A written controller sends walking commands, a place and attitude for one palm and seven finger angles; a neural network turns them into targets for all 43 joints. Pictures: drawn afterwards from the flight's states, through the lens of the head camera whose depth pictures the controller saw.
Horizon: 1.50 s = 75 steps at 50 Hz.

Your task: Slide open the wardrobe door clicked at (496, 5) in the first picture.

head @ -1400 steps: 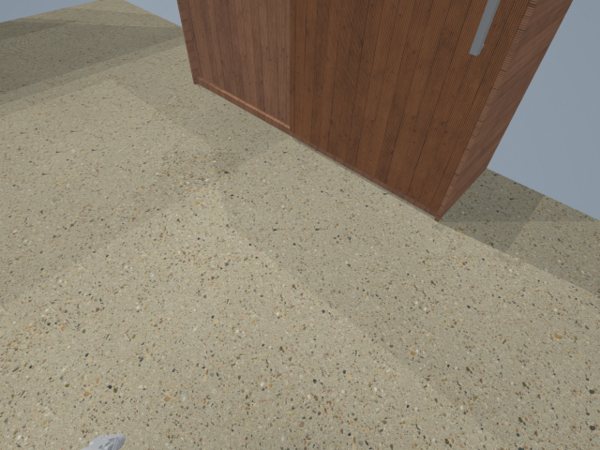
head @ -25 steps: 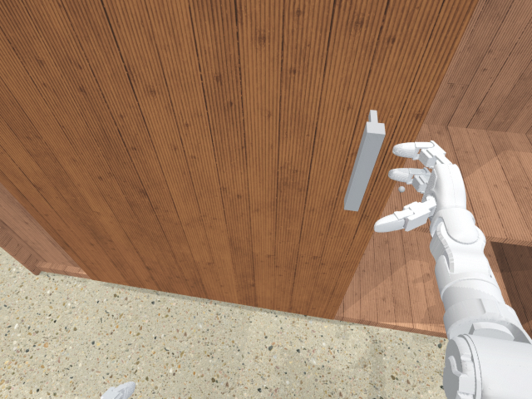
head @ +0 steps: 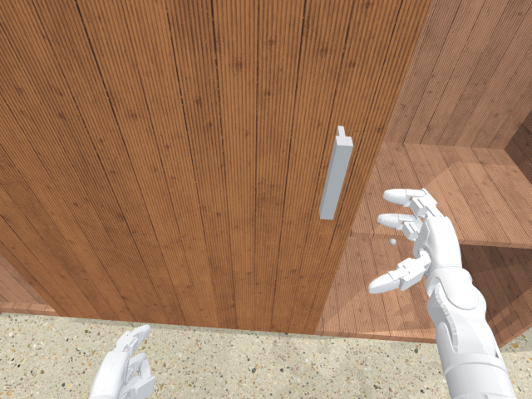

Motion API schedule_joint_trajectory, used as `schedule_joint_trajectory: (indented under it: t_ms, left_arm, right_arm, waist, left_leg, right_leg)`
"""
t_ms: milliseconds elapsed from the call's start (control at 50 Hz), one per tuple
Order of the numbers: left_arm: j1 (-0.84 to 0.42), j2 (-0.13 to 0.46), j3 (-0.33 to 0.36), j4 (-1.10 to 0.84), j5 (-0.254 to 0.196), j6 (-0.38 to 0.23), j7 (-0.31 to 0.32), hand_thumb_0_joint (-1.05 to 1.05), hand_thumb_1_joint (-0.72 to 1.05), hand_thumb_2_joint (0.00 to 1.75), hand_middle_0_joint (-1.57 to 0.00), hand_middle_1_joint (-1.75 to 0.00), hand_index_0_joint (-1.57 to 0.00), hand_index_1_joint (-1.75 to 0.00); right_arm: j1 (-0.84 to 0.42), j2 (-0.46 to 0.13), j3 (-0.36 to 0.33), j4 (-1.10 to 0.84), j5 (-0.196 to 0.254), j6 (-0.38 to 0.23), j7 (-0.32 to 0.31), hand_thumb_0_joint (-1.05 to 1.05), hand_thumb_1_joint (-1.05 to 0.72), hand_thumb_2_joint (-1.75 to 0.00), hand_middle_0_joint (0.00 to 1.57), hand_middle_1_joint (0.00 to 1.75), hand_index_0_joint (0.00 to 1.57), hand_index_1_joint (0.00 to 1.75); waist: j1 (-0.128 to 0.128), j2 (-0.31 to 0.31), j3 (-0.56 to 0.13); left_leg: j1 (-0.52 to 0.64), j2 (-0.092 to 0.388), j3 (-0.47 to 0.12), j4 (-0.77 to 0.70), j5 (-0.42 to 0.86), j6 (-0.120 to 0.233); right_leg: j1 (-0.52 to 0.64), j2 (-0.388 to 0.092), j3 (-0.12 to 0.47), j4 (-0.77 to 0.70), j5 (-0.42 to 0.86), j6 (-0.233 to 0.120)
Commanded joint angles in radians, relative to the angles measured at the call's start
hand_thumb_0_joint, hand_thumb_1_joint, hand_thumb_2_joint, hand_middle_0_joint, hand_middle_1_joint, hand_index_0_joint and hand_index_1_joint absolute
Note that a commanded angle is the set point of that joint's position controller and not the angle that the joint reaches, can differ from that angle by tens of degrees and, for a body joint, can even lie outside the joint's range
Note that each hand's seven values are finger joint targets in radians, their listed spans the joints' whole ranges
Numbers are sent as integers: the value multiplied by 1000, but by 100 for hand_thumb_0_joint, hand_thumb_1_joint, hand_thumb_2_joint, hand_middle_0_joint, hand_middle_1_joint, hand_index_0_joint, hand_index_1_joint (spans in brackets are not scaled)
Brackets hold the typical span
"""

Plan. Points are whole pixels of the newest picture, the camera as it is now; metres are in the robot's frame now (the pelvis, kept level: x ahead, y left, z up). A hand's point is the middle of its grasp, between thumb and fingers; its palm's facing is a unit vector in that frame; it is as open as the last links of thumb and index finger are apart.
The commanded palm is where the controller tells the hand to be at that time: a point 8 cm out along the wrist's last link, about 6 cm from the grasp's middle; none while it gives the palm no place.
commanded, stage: slip the hand off the handle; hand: right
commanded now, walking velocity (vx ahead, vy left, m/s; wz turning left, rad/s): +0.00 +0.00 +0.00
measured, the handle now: (333, 174) +0.49 -0.10 +0.09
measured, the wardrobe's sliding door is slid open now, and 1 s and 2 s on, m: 0.66 0.66 0.66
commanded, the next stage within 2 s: draw the hand back to the body in 0.10 s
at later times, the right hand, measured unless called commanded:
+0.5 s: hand (410, 262) +0.29 -0.18 +0.11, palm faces +0.01 +1.00 -0.04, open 14.7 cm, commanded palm +0.25 -0.23 +0.12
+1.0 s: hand (487, 303) +0.22 -0.24 +0.13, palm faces +0.34 +0.90 -0.26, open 12.9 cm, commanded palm +0.18 -0.27 +0.16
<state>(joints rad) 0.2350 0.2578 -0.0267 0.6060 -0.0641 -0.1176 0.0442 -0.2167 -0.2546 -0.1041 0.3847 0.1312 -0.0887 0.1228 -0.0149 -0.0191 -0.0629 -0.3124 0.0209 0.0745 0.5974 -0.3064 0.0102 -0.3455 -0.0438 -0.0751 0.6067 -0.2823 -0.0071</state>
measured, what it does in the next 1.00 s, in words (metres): stands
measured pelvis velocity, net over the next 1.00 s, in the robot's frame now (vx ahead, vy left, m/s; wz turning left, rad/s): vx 0.01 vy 0.00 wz -0.01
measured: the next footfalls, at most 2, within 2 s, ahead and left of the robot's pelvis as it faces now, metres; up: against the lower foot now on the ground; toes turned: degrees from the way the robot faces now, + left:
none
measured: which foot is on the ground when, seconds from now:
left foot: down 0.00-1.00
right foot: down 0.00-1.00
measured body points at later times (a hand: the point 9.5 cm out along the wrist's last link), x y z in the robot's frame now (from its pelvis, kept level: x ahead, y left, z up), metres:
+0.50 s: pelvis +0.01 +0.01 +0.00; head -0.01 +0.03 +0.45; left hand +0.18 +0.24 -0.08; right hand +0.28 -0.23 +0.12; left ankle +0.00 +0.11 -0.73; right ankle +0.02 -0.12 -0.73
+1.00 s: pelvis +0.01 +0.00 +0.01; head -0.02 +0.01 +0.46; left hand +0.20 +0.21 -0.06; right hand +0.20 -0.29 +0.15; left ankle +0.00 +0.11 -0.73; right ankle +0.02 -0.12 -0.73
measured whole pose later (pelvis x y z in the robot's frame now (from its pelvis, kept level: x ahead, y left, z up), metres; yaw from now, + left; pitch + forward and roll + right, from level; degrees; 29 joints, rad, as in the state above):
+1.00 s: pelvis +0.01 +0.00 +0.01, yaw -1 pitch -5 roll +1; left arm 0.20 0.23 -0.05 0.65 0.00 -0.17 0.10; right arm 0.33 -0.31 -0.21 -0.25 0.09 -0.04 -0.05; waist -0.08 -0.03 0.02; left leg -0.09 0.01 0.09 0.42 -0.24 0.01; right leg -0.14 -0.04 -0.06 0.46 -0.23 -0.01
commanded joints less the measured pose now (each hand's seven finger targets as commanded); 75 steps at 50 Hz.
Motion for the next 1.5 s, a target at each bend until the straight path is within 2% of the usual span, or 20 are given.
schedule_joint_trajectory:
  t_ms: [0,140,200,220,280,300,360,380,480,620,700,720,760,780,860,900,1000,1080,1340,1480]
  left_arm:
    - [-75,124,39,-148,-2,-50,9,0,90,90,-20,-30,-20,-30]
    - [-95,106,31,-167,10,-84,13,0,90,90,-20,-30,-20,-30]
    - [-95,108,27,-148,11,-91,20,0,90,90,-20,-30,-20,-30]
    - [-104,99,19,-138,12,-111,32,0,90,90,-20,-30,-20,-30]
    - [-105,107,17,-117,13,-134,41,0,90,90,-20,-30,-20,-30]
    - [-103,101,17,-123,13,-136,35,0,90,90,-20,-30,-20,-30]
    - [-91,100,25,-149,13,-131,17,0,90,90,-20,-30,-20,-30]
    - [-91,107,28,-153,14,-127,17,0,90,90,-20,-30,-20,-30]
    - [-129,105,21,-176,13,-139,33,0,90,90,-20,-30,-20,-30]
    - [-110,102,20,-152,6,-174,45,0,90,90,-20,-30,-20,-30]
    - [-115,112,18,-155,0,-184,57,0,90,90,-20,-30,-20,-30]
    - [-158,96,22,-144,38,-172,57,0,90,90,-20,-30,-20,-30]
    - [-163,91,16,-138,44,-153,54,0,90,90,-20,-30,-20,-30]
    - [-162,94,21,-132,48,-145,53,0,90,90,-20,-30,-20,-30]
    - [-170,80,17,-129,58,-121,56,0,90,90,-20,-30,-20,-30]
    - [-173,80,17,-122,64,-116,59,0,90,90,-20,-30,-20,-30]
    - [-178,78,16,-111,70,-110,58,0,90,90,-20,-30,-20,-30]
    - [-181,83,23,-106,71,-88,51,0,90,90,-20,-30,-20,-30]
    - [-179,74,31,-118,78,-72,32,0,90,90,-20,-30,-20,-30]
    - [-169,83,39,-113,74,-61,30,0,90,90,-20,-30,-20,-30]
  right_arm:
    - [-269,-155,-58,-228,15,-18,12,0,55,-20,25,115,25,115]
    - [-222,-154,-55,-453,20,-48,9,0,55,-20,25,115,25,115]
    - [-237,-151,-47,-427,24,-46,9,0,55,-20,25,115,25,115]
    - [-292,-62,-113,-468,188,-94,32,0,55,-20,25,115,25,115]
    - [-146,-143,-164,-381,179,-116,67,0,55,-20,25,115,25,115]
    - [-123,-128,-123,-402,142,-112,69,0,55,-20,25,115,25,115]
    - [18,-127,-96,-427,88,-64,71,0,55,-20,25,115,25,115]
    - [64,-152,-124,-420,94,-43,78,0,55,-20,25,115,25,115]
    - [69,-208,-232,-604,185,-10,104,0,55,-20,25,115,25,115]
    - [107,-181,-195,-658,181,-4,138,0,51,-22,25,113,25,113]
    - [156,-205,-218,-652,209,47,186,0,37,-29,24,104,24,104]
    - [177,-293,-239,-767,70,-1,27,0,33,-31,24,102,24,102]
    - [310,-169,-165,-710,46,1,-62,0,26,-34,24,98,24,98]
    - [311,-190,-172,-746,25,-3,-89,0,22,-36,24,96,24,96]
    - [328,-233,-206,-867,-16,-29,-164,0,8,-43,23,87,23,87]
    - [303,-251,-220,-904,-30,-35,-188,0,1,-46,23,83,23,83]
    - [355,-226,-206,-924,-51,-38,-217,0,-17,-55,22,73,22,73]
    - [468,-214,-228,-859,-50,-25,-215,0,-32,-62,22,64,22,64]
    - [542,-281,-347,-1029,-56,-40,-225,0,-79,-85,20,36,20,36]
    - [576,-230,-321,-934,-49,-24,-217,0,-90,-90,20,30,20,30]
  waist:
    - [13,39,-125]
    - [6,-25,-198]
    - [25,18,-140]
    - [28,73,-148]
    - [-17,-2,-145]
    - [-19,-41,-149]
    - [-33,-22,-148]
    - [-35,34,-145]
    - [-45,70,-159]
    - [-22,-49,-93]
    - [-28,19,-71]
    - [-58,28,11]
    - [-42,56,52]
    - [-47,81,30]
    - [-51,-67,-28]
    - [-47,-62,-27]
    - [-47,-67,-2]
    - [-57,28,40]
    - [-73,-93,0]
    - [-60,-1,95]
  left_leg:
    - [-7,-23,-44,-120,135,0]
    - [35,-27,-41,-98,227,5]
    - [5,-28,-41,-112,181,-3]
    - [35,-32,-31,-124,168,4]
    - [44,-25,-46,-117,162,9]
    - [43,-19,-41,-104,186,9]
    - [59,-16,-35,-91,247,4]
    - [79,-18,-36,-94,263,0]
    - [125,-17,-45,-119,290,-8]
    - [66,-20,-47,-146,228,-7]
    - [71,-18,-48,-167,186,-15]
    - [59,6,-87,-258,153,-14]
    - [47,11,-66,-262,95,-12]
    - [68,6,-64,-276,90,-12]
    - [138,4,-57,-269,116,-2]
    - [151,0,-54,-285,109,-1]
    - [178,-10,-39,-285,145,3]
    - [185,-19,-32,-291,163,0]
    - [244,-21,-30,-267,258,11]
    - [196,-24,-21,-293,212,3]
  right_leg:
    - [105,39,50,-92,81,-29]
    - [172,39,56,-77,173,-27]
    - [145,37,61,-80,128,-28]
    - [147,43,72,-76,117,-16]
    - [137,44,62,-83,108,-14]
    - [138,45,58,-89,130,-16]
    - [131,39,52,-93,180,-21]
    - [118,37,52,-91,192,-24]
    - [125,41,46,-97,198,-28]
    - [166,43,48,-102,165,-28]
    - [145,43,57,-108,132,-30]
    - [151,43,49,-131,132,-32]
    - [175,37,54,-146,103,-31]
    - [193,32,51,-154,109,-33]
    - [253,34,43,-204,123,-26]
    - [268,31,48,-219,121,-26]
    - [291,28,60,-252,152,-21]
    - [281,22,60,-270,176,-22]
    - [294,17,71,-263,296,0]
    - [264,13,62,-280,235,-7]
